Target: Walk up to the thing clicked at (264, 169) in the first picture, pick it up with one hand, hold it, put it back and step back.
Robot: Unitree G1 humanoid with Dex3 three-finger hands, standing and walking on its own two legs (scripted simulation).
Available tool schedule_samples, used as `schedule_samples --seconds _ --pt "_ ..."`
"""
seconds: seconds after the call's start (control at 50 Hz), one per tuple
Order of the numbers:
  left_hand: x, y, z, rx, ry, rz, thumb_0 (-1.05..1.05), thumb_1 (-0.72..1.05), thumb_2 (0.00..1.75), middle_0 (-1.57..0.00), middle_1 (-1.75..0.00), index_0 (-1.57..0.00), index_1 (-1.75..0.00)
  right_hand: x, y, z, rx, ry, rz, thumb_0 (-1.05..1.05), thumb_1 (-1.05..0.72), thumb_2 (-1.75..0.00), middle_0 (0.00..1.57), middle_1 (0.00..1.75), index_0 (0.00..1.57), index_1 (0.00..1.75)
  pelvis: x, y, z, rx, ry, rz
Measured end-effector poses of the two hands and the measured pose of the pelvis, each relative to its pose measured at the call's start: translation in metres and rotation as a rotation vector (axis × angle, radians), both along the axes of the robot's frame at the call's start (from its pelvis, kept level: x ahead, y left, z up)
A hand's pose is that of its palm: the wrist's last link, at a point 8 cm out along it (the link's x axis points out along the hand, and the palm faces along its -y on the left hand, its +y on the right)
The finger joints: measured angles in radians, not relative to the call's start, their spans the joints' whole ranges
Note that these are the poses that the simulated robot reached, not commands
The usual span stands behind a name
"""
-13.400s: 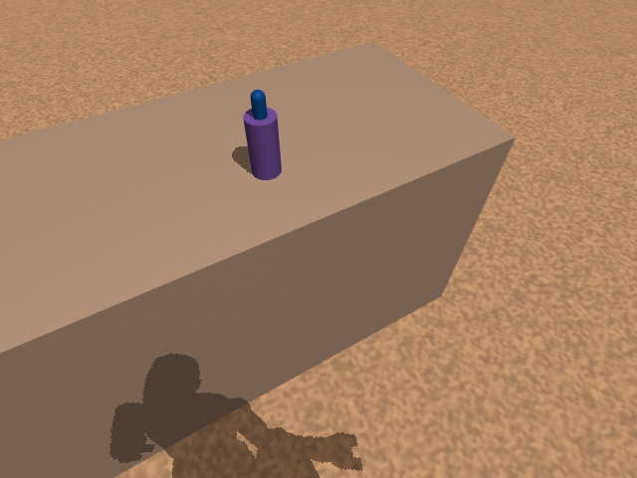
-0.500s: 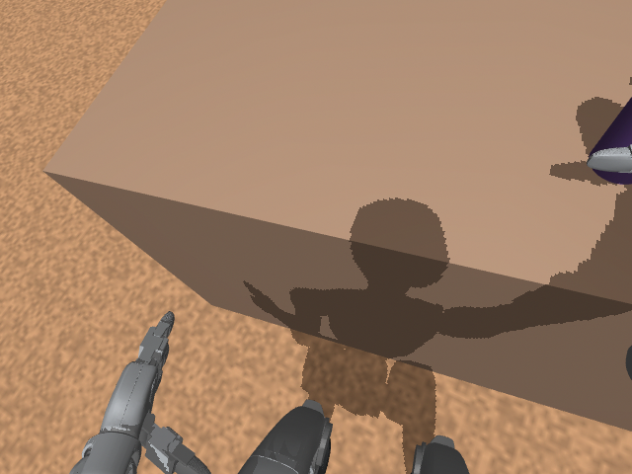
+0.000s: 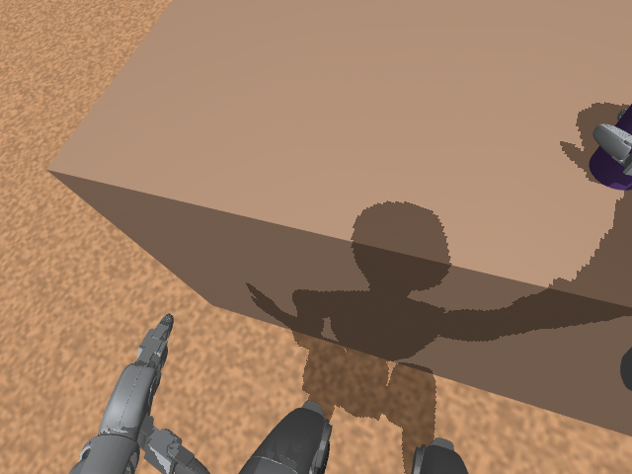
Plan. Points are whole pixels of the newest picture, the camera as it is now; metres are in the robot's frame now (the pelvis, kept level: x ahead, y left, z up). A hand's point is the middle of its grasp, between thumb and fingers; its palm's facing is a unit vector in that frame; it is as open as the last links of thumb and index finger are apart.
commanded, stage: settle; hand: right
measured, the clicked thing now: out of the picture +0.54 -0.23 +0.10
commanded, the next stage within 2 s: lift in 0.88 s
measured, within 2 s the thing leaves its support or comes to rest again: leaves its support in 0.26 s
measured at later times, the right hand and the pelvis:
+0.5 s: hand out of the picture +0.53 -0.23 +0.12, palm faces +0.25 +0.97 -0.02, open 9.0 cm; pelvis +0.01 +0.00 +0.02, yaw -1 degrees
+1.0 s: hand out of the picture +0.53 -0.22 +0.14, palm faces +0.24 +0.97 +0.00, open 9.1 cm; pelvis +0.01 +0.00 +0.03, yaw -1 degrees
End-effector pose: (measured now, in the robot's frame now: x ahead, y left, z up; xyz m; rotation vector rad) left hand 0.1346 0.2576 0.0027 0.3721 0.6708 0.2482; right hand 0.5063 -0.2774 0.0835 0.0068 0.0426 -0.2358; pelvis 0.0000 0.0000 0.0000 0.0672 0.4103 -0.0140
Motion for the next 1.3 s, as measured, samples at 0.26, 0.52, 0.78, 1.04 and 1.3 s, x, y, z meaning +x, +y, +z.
schedule_samples --seconds 0.26,0.52,0.78,1.04,1.3 --pt "0.005 0.004 0.005 -0.004 0.001 0.006 0.0 -0.54 0.06 -0.07 -0.06 -0.06 -0.06 -0.007 0.004 0.007 0.003 0.038 -0.012 0.0 0.25 -1.05 0.74 1.07 0.78 1.09 0.004 0.001 0.009 -0.003 -0.03 -0.004" --pt "0.01 -0.001 0.001 -0.05 0.01 -0.001 -0.01 -0.53 0.06 -0.07 -0.06 -0.06 -0.06 -0.009 0.001 0.037 -0.012 0.024 -0.018 0.0 0.27 -1.08 0.74 1.09 0.78 1.11 0.006 0.001 0.021 -0.012 -0.062 -0.007" --pt "0.008 0.001 0.005 -0.053 0.008 0.0 0.0 -0.53 0.05 -0.06 -0.06 -0.06 -0.06 -0.011 0.004 0.048 0.003 0.029 -0.007 0.0 0.27 -1.1 0.72 1.11 0.76 1.13 0.007 0.001 0.027 -0.019 -0.084 -0.008" --pt "0.009 -0.001 0.005 -0.063 0.015 0.003 -0.01 -0.54 0.06 -0.06 -0.05 -0.05 -0.06 -0.012 0.005 0.061 0.004 0.024 -0.016 0.0 0.28 -1.12 0.71 1.14 0.75 1.16 0.008 0.0 0.033 -0.023 -0.101 -0.005" --pt "0.013 0.004 0.007 -0.075 0.009 0.019 -0.01 -0.53 0.06 -0.06 -0.06 -0.05 -0.06 -0.023 0.01 0.083 -0.01 -0.001 -0.007 0.0 0.32 -1.14 0.74 1.12 0.78 1.14 0.014 0.0 0.043 -0.03 -0.134 -0.003"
